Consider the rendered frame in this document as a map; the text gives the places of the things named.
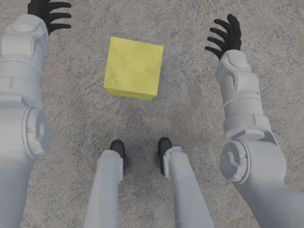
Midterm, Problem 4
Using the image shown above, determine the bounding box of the robot left foot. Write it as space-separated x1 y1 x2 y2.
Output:
110 140 125 163

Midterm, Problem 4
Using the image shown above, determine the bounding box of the robot left thigh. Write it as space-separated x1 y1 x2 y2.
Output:
81 155 123 228

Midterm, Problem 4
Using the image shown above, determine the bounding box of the robot right hand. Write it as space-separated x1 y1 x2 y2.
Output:
205 14 242 61

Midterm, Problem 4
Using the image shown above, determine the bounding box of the robot right upper arm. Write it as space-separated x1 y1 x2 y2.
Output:
219 139 304 228

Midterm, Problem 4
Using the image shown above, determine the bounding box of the carton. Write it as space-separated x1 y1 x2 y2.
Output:
103 37 164 101

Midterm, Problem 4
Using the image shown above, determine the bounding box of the robot right forearm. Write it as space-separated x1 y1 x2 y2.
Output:
215 49 282 151

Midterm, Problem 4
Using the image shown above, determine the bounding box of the robot left upper arm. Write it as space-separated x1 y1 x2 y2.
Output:
0 106 52 228

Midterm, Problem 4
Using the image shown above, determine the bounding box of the robot left forearm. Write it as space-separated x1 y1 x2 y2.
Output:
0 14 49 110

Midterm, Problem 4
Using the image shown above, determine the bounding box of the robot left hand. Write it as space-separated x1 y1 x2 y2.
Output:
27 0 71 35

